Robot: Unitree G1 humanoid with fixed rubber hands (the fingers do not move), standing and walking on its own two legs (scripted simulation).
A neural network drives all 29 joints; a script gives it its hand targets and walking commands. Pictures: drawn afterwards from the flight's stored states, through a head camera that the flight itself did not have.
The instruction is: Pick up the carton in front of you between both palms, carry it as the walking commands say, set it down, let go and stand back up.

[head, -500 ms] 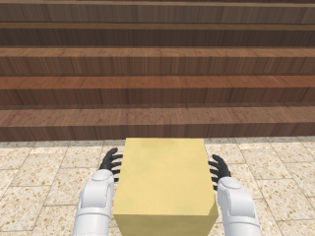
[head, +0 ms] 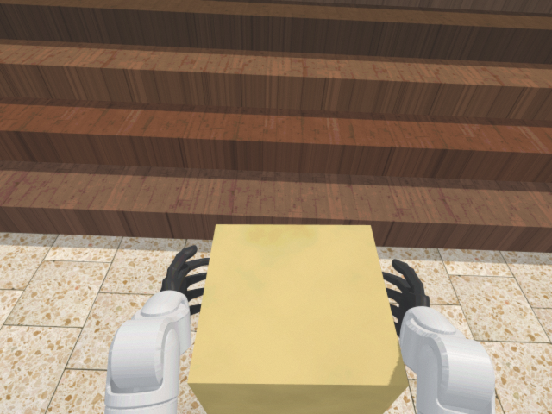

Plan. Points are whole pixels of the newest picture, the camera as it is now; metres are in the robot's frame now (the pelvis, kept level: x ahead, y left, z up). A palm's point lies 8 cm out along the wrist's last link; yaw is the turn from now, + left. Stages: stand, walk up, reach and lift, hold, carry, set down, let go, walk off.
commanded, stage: carry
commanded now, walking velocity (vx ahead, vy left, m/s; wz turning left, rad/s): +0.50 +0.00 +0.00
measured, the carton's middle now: (291, 335) +0.26 +0.00 +0.01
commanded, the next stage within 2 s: none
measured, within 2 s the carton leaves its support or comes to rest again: neither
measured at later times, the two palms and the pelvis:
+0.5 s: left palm (234, 157) +0.59 +0.13 +0.07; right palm (385, 173) +0.58 -0.17 +0.06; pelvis +0.33 -0.01 -0.02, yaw +0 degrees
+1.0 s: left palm (249, 45) +0.99 +0.15 +0.14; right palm (363, 54) +0.97 -0.15 +0.14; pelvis +0.65 +0.00 -0.02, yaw -2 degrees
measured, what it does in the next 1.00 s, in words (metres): walks ahead: left foot, then right foot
